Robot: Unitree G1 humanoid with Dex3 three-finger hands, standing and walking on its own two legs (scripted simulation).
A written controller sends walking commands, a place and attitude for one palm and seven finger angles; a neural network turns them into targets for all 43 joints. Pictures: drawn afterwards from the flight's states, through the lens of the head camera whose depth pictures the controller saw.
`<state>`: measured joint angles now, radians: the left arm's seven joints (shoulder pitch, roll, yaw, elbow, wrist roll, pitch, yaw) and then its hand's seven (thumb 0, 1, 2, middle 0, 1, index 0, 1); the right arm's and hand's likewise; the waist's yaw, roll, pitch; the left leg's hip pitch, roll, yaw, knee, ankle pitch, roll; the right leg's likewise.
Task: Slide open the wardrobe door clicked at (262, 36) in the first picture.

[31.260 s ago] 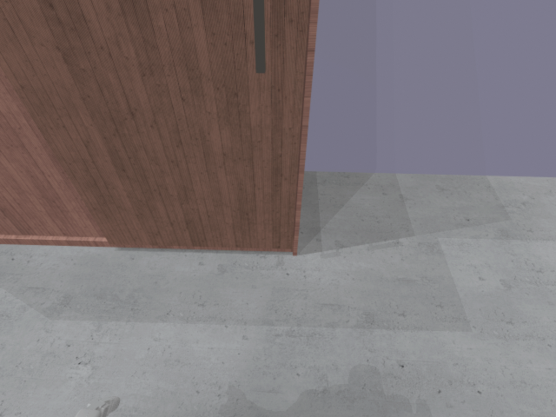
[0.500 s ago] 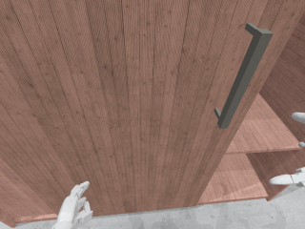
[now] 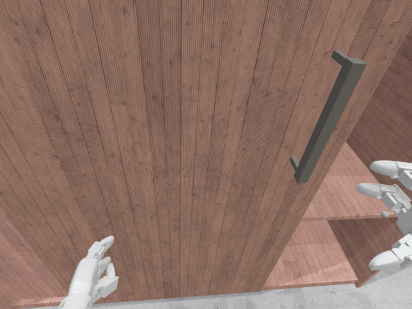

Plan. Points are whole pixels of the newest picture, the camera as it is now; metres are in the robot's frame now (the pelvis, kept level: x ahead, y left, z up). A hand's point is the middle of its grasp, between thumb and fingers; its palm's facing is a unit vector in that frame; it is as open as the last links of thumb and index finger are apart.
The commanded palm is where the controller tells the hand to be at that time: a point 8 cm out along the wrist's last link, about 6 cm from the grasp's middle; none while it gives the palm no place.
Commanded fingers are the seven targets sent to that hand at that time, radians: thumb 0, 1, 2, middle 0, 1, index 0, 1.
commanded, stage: draw the hand back to the body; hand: right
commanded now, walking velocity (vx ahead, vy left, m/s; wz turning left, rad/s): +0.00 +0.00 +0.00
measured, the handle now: (317, 124) +0.38 -0.20 +0.22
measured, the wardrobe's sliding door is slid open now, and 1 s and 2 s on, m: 0.50 0.50 0.50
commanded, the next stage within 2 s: step back with the hand held close in 1.10 s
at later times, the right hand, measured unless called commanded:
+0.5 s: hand (384, 213) +0.22 -0.27 +0.17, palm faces +0.47 +0.81 -0.35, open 11.0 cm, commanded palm +0.17 -0.31 +0.18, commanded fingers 0.00 -0.54 -0.73 0.21 0.51 0.21 0.51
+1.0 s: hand (389, 228) +0.20 -0.27 +0.17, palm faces +0.48 +0.80 -0.36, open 7.5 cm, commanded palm +0.15 -0.30 +0.18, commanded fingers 0.00 -0.90 -0.90 0.20 0.30 0.20 0.30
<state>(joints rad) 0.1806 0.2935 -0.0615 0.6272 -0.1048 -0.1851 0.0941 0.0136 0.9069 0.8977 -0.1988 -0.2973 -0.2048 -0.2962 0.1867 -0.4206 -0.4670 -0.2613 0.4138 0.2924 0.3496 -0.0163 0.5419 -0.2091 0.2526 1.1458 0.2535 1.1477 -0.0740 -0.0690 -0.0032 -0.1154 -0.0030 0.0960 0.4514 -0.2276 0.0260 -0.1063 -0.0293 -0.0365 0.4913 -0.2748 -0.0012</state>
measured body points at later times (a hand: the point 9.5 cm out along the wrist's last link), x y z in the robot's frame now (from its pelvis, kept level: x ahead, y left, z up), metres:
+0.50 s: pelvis +0.02 -0.01 +0.01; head +0.00 +0.01 +0.45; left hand +0.19 +0.21 -0.09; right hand +0.19 -0.31 +0.19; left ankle +0.02 +0.10 -0.74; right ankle +0.00 -0.12 -0.74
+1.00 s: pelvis +0.01 -0.01 +0.01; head -0.01 +0.01 +0.45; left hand +0.20 +0.22 -0.08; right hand +0.17 -0.31 +0.19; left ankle +0.02 +0.10 -0.74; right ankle +0.00 -0.12 -0.74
